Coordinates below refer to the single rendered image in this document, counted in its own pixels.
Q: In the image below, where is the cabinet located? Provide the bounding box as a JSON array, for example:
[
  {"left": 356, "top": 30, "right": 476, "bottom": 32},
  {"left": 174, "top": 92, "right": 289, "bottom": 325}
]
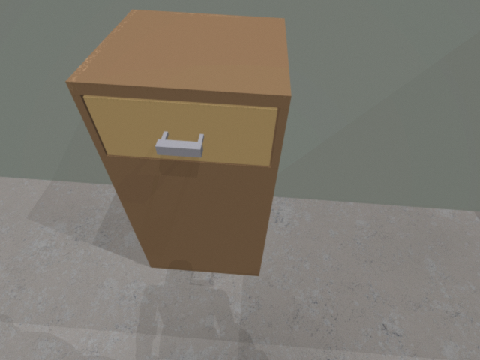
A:
[{"left": 65, "top": 10, "right": 292, "bottom": 276}]

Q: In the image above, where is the drawer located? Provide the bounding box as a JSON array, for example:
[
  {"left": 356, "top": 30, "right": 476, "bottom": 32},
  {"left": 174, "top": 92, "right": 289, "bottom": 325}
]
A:
[{"left": 83, "top": 95, "right": 278, "bottom": 166}]

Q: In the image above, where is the handle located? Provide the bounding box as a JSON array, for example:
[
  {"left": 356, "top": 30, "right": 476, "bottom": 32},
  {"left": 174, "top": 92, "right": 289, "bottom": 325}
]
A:
[{"left": 155, "top": 131, "right": 204, "bottom": 158}]

